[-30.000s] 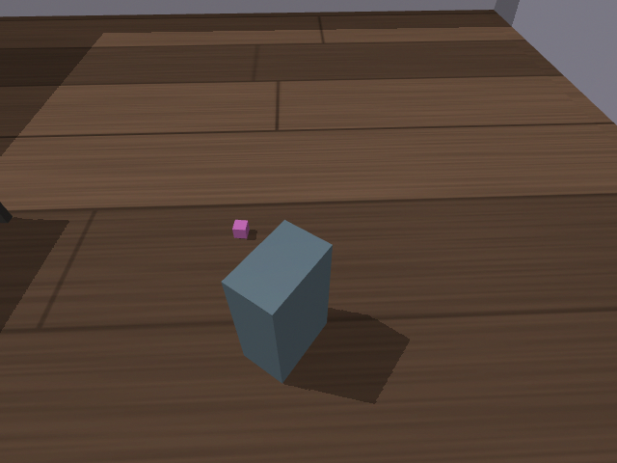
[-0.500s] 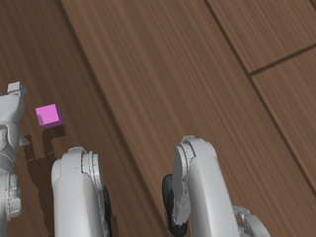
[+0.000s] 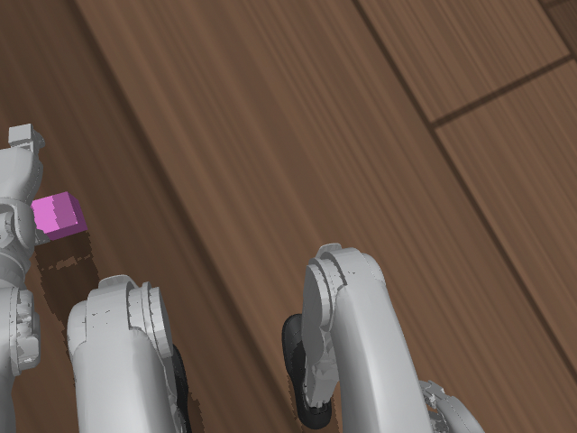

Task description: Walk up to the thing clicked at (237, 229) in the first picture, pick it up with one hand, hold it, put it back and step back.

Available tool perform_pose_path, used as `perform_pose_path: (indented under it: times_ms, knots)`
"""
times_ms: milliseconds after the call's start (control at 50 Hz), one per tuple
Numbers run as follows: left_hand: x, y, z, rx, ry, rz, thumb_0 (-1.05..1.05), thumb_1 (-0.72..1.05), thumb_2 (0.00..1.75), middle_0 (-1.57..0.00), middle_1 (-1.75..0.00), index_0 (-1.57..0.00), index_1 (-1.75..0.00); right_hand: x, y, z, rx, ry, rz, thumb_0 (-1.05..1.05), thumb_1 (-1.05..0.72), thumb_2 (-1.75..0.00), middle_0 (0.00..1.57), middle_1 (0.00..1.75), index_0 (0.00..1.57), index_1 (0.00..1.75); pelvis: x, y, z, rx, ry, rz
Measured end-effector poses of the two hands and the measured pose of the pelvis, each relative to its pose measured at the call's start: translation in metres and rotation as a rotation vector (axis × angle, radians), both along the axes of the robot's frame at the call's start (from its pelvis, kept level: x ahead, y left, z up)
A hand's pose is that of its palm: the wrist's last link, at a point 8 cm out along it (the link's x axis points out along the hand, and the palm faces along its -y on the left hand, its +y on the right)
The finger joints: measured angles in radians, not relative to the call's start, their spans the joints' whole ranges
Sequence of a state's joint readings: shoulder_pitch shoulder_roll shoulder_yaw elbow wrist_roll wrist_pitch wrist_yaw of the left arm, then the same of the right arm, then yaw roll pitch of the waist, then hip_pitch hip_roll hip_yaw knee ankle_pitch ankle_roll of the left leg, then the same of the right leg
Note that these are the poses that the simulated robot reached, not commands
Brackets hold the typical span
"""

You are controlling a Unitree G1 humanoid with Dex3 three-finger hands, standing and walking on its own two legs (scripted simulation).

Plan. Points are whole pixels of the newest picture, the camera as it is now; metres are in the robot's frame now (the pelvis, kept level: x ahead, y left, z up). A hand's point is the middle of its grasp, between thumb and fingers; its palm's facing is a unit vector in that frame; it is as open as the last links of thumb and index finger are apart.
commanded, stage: approach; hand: left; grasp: from above
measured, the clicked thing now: (59, 216) +0.44 +0.30 -0.29
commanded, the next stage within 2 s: rest palm in 0.78 s
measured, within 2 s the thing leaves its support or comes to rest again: neither
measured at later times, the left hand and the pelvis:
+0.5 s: hand (17, 241) +0.39 +0.32 -0.19, palm faces -0.44 -0.16 -0.88, open 14.2 cm; pelvis +0.00 +0.00 +0.00, yaw +0 degrees
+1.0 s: hand (27, 190) +0.45 +0.30 -0.16, palm faces -0.46 -0.15 -0.87, open 14.3 cm; pelvis +0.00 +0.00 +0.01, yaw +0 degrees
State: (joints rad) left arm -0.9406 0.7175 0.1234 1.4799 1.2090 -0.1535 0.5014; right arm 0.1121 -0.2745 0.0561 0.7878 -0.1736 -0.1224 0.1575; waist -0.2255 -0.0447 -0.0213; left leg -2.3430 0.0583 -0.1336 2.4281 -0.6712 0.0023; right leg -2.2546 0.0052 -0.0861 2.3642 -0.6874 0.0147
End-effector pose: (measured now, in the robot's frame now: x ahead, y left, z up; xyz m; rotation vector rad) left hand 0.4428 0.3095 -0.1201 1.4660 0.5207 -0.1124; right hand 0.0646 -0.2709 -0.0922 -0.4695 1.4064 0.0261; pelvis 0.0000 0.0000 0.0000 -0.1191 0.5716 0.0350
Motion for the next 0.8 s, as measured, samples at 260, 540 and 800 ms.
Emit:
perform_pose_path:
  times_ms: [260,540,800]
  knots:
    - [0.028,-0.014,0.016,0.017,0.043,0.076,0.00,-0.58,1.04,-0.10,-0.96,-0.07,-0.97,-0.038,0.002,0.006,0.034,0.049,-0.104,0.00,-0.90,-0.90,0.20,0.30,0.20,0.29,0.001,0.000,0.005,-0.005,0.008,-0.015]
    - [-0.054,0.019,-0.014,-0.029,0.030,0.003,0.00,-0.53,0.99,-0.13,-0.92,-0.11,-0.93,-0.012,-0.002,-0.007,0.031,0.050,-0.008,0.00,-0.89,-0.90,0.20,0.30,0.20,0.29,-0.004,-0.002,-0.004,0.004,-0.032,0.002]
    - [0.011,0.006,0.029,0.030,-0.034,0.049,0.00,-0.58,1.10,-0.12,-0.92,-0.08,-0.96,0.039,-0.004,0.005,0.002,-0.125,0.052,0.00,-0.90,-0.90,0.20,0.30,0.20,0.29,-0.002,0.001,0.003,0.000,-0.001,0.008]
